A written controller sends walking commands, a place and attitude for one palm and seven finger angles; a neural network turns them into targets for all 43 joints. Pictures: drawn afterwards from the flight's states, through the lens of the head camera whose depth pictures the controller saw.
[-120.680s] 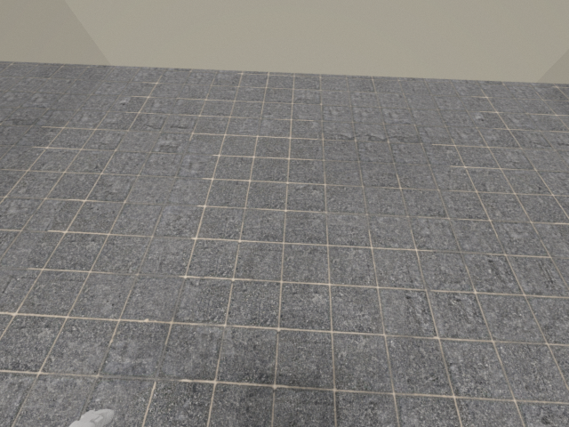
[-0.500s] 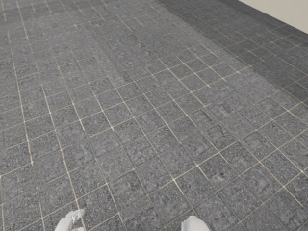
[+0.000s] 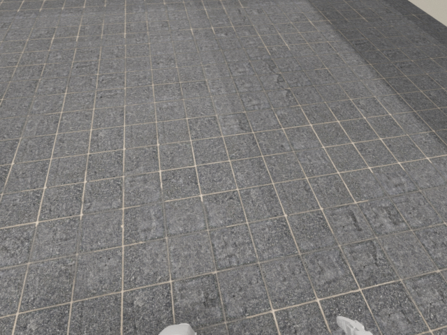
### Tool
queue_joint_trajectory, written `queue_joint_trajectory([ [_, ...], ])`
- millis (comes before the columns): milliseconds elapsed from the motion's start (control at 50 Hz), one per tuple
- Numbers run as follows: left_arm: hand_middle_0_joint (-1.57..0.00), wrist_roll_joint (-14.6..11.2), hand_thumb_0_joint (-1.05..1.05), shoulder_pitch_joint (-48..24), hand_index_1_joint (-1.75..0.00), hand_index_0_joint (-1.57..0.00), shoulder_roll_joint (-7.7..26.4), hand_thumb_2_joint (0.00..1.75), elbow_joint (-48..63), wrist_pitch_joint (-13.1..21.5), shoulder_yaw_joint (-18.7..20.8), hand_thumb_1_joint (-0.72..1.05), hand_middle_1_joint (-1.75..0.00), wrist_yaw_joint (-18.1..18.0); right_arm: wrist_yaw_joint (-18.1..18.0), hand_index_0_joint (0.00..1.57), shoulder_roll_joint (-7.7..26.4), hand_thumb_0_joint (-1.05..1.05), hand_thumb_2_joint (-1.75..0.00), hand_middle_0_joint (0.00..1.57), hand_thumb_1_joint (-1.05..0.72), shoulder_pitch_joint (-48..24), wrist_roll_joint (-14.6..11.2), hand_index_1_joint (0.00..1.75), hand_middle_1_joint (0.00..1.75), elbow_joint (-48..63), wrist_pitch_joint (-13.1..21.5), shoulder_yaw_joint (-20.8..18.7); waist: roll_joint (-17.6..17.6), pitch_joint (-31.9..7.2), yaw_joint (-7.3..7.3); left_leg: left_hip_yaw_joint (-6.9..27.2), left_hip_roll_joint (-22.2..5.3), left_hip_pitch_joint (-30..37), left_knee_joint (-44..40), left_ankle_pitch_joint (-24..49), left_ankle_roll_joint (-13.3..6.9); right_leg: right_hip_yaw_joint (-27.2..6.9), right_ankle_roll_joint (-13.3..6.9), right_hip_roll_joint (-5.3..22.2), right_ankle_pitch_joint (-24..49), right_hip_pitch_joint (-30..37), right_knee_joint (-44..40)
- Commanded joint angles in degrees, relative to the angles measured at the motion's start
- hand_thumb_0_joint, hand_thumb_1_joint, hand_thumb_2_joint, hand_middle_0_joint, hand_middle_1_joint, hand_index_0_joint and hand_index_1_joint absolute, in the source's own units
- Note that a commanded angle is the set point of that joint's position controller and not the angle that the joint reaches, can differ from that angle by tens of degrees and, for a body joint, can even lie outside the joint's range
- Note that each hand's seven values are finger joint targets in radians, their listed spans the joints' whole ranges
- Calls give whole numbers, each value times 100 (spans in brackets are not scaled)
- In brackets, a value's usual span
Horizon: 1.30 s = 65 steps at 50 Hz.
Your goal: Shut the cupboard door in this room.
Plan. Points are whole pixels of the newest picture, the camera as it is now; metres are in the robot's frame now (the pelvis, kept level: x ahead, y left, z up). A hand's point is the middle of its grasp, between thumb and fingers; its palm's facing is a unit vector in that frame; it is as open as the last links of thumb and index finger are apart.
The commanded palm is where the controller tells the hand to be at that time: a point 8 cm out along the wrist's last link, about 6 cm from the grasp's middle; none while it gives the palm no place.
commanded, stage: turn to face it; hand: left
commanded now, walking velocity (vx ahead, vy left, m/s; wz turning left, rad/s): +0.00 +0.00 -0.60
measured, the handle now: out of the picture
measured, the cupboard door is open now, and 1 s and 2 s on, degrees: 36 36 36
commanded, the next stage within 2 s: none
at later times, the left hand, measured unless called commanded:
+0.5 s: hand out of the picture +0.11 +0.19 -0.16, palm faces -0.19 -0.96 -0.21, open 7.3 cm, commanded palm none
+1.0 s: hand (202, 245) +0.32 +0.08 -0.14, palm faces -0.60 -0.76 -0.26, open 7.3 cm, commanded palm none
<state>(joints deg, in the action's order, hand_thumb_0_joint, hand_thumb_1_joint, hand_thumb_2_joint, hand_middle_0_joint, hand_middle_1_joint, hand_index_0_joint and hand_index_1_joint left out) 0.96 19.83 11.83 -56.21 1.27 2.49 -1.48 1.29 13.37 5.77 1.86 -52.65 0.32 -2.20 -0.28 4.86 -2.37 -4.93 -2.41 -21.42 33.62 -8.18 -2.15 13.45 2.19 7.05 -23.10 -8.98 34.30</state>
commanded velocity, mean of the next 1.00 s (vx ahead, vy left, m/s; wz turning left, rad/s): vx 0.00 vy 0.00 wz -0.60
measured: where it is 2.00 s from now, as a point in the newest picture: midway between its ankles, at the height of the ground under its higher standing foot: outside the picture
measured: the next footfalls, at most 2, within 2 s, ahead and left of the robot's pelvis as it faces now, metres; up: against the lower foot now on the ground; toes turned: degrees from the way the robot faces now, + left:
right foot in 0.28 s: +0.06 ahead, -0.12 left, +0.00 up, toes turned -13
left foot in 0.58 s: +0.12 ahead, +0.11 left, +0.00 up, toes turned -18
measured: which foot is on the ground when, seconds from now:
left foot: down 0.00-0.28, up 0.30-0.56, down 0.58-0.96, up 0.98-1.00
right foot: up 0.00-0.26, down 0.28-0.58, up 0.60-0.94, down 0.96-1.00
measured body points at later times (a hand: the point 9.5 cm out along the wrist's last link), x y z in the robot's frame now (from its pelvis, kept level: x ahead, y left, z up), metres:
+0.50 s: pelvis +0.04 +0.01 +0.01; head +0.09 +0.00 +0.46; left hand +0.12 +0.24 -0.14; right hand +0.08 -0.27 -0.12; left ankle +0.05 +0.12 -0.69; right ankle +0.02 -0.12 -0.73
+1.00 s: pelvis +0.06 +0.01 +0.00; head +0.10 -0.03 +0.44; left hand +0.35 +0.12 -0.12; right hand -0.08 -0.22 -0.15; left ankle +0.08 +0.13 -0.71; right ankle -0.02 -0.09 -0.73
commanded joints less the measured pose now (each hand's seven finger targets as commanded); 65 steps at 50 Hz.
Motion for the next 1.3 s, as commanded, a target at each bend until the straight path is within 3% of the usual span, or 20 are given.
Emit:
queue_joint_trajectory([
  [0, -20, -34, 0, 179, -30, -20, 140, 90, 261, -125, -91, 90, -30, -98, -301, 20, 1048, 0, -90, 20, -90, 1079, -25, 30, 30, -140, 89, -119, 1123, -1149, 471, 1585, -2189, 2352, -959, 3871, -1110, -1086, -69, -272, -1700, -1553, 1933],
  [140, -20, 54, 0, 212, -30, -20, 205, 90, 52, -410, 169, 90, -30, 182, -315, 20, 920, 0, -90, 20, -90, -186, -35, 30, 30, 170, -181, -199, 823, -337, 91, 534, -1758, 302, -1432, -768, -579, -813, -60, -450, -211, -768, 1355],
  [220, -20, 88, 0, 484, -30, -20, 262, 90, 164, -372, 282, 90, -30, 215, -280, 20, 796, 0, -90, 20, -90, -349, -74, 30, 30, 260, -255, -282, 529, -183, -111, 54, -1395, -74, -702, -1776, -171, -925, -166, -560, 827, -424, 32],
  [260, -20, 162, 0, 411, -30, -20, 1005, 90, 310, -260, 412, 90, -30, 153, -226, 20, 210, 0, -90, 20, -90, -312, -147, 30, 30, 498, -275, -234, -1568, -69, -166, -659, -67, -797, 1436, -2507, 390, -3588, -911, 871, 962, -566, -1736],
  [300, -20, 101, 0, 215, -30, -20, 1144, 90, 419, -221, 457, 90, -30, 37, -216, 20, 298, 0, -90, 20, -90, -652, -131, 30, 30, 704, -308, -245, -1642, -40, -200, 453, 88, -1226, 3114, -2421, 374, -4651, -1535, 1206, 670, -700, -2422],
  [380, -20, 95, 0, -290, -30, -20, 937, 90, 540, -191, 442, 90, -30, 32, -245, 20, 257, 0, -90, 20, -90, -169, -129, 30, 30, 484, -150, -199, -787, -727, 64, 529, 23, -902, 2323, -1862, 478, -3215, -1317, 682, 2655, 166, -1461],
  [500, -20, 37, 0, -649, -30, -20, 1097, 90, 617, -304, 491, 90, -30, 74, -336, 20, 233, 0, -90, 20, -90, 649, -187, 30, 30, 325, -59, -141, -759, -884, 307, 354, 214, 676, -509, -776, 477, -3085, -919, 273, 3007, -217, -779],
  [520, -20, -12, 0, -786, -30, -20, 970, 90, 701, -335, 444, 90, -30, 98, -358, 20, 445, 0, -90, 20, -90, 876, -158, 30, 30, 262, 2, -154, -440, -908, 401, 499, -31, 1439, -1187, -306, 411, -2867, -644, -65, 2521, -831, -456],
  [560, -20, -40, 0, -848, -30, -20, 598, 90, 1011, -356, 325, 90, -30, 191, -398, 20, 1308, 0, -90, 20, -90, 1096, -29, 30, 30, 384, 24, -289, 1648, -752, 441, 2634, -2391, 1781, -1832, 946, -694, -1540, -85, -971, -1151, -2231, 1587],
  [580, -20, 33, 0, -1102, -30, -20, 780, 90, 1033, -402, 347, 90, -30, 212, -415, 20, 1262, 0, -90, 20, -90, 1090, 15, 30, 30, 375, 26, -263, 1204, -579, 494, 2564, -2425, 1412, -1761, 1249, -920, -1701, -46, -804, -1155, -2200, 2469],
  [680, -20, -3, 0, -1321, -30, -20, 649, 90, 1006, -499, 276, 90, -30, 343, -423, 20, 1047, 0, -90, 20, -90, 812, 3, 30, 30, 427, 21, -188, 1012, -564, 256, 792, -1606, 1829, -1170, 3048, -610, -1312, 102, -557, -412, -2160, 2566],
  [840, -20, 11, 0, -1818, -30, -20, 644, 90, 1260, -477, 195, 90, -30, 375, -327, 20, 1216, 0, -90, 20, -90, 1134, 0, 30, 30, 308, -21, -289, 1214, -627, 458, 270, -1805, 1753, -912, 2860, -485, -913, -80, -649, -163, -1236, 989],
  [900, -20, 22, 0, -1240, -30, -20, 812, 90, 1127, -377, 231, 90, -30, 332, -275, 20, 1272, 0, -90, 20, -90, 971, -57, 30, 30, 335, -46, -325, 889, -766, 131, -108, -1617, 1341, -27, 2494, -50, -802, -239, -726, 1134, -45, -677],
  [920, -20, 50, 0, -746, -30, -20, 1139, 90, 978, -311, 296, 90, -30, 287, -236, 20, 1131, 0, -90, 20, -90, 968, -113, 30, 30, 397, -43, -326, 164, -1072, -70, -441, -1329, 617, 877, 1695, 262, -1395, -444, -203, 2282, 1042, -1155],
  [940, -20, 80, 0, -329, -30, -20, 1714, 90, 849, -243, 430, 90, -30, 205, -218, 20, 660, 0, -90, 20, -90, 689, -136, 30, 30, 702, -57, -204, -1579, -1086, -250, -765, -381, -1147, 2136, -2177, 620, -3197, -1085, 1276, 4712, 1990, -1214],
  [960, -20, -13, 0, -119, -30, -20, 1907, 90, 787, -258, 431, 90, -30, 147, -279, 20, 763, 0, -90, 20, -90, 456, -127, 30, 30, 809, -162, -165, -1235, -1006, -346, 79, -261, -1367, 3037, -3010, 645, -3547, -1597, 1731, 5300, 1378, -1144],
  [1060, -20, 27, 0, -1235, -30, -20, 1345, 90, 1160, -262, 350, 90, -30, 68, -246, 20, 656, 0, -90, 20, -90, 552, -112, 30, 30, 585, -212, -171, -848, -710, 259, 407, -341, -989, 3015, -1732, 741, -2581, -1276, 682, 3824, 257, -1180],
  [1220, -20, 50, 0, -1325, -30, -20, 1358, 90, 1111, -326, 443, 90, -30, 140, -287, 20, 542, 0, -90, 20, -90, 1023, -165, 30, 30, 569, -97, -188, -944, -771, 512, 223, 136, 596, 145, -914, 635, -3134, -967, 283, 2783, -605, -782],
  [1240, -20, 7, 0, -1383, -30, -20, 1210, 90, 1133, -355, 421, 90, -30, 145, -305, 20, 652, 0, -90, 20, -90, 1263, -157, 30, 30, 481, -37, -203, -694, -828, 628, 287, 24, 1300, -667, -369, 593, -2979, -707, 41, 2361, -1056, -456],
  [1280, -20, -66, 0, -1010, -30, -20, 626, 90, 1298, -404, 300, 90, -30, 224, -345, 20, 1596, 0, -90, 20, -90, 1441, -29, 30, 30, 576, 33, -357, 1967, -997, 581, 2675, -2435, 1957, -1765, 289, -479, -1526, -59, -1107, -1364, -2384, 1844],
])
